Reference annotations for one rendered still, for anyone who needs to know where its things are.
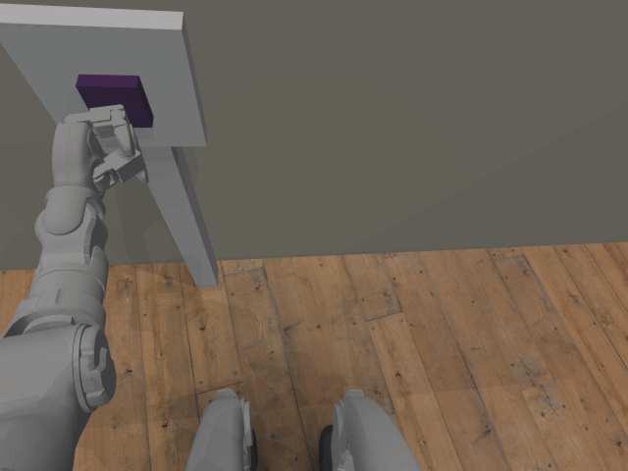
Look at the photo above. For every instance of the panel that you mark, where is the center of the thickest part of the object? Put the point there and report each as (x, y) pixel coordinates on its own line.
(53, 45)

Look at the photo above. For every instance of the robot left forearm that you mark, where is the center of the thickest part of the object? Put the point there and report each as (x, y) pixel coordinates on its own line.
(70, 281)

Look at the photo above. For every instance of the button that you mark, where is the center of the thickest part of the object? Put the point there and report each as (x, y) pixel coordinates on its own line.
(107, 90)

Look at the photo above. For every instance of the right robot shin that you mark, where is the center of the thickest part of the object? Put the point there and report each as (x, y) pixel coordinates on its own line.
(343, 461)

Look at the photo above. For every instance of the left robot upper arm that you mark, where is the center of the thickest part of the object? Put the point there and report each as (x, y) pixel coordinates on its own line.
(50, 383)

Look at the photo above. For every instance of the left robot hand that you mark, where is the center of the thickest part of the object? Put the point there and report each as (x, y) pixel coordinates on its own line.
(76, 151)

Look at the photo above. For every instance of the right robot thigh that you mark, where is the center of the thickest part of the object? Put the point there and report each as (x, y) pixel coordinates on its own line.
(363, 427)

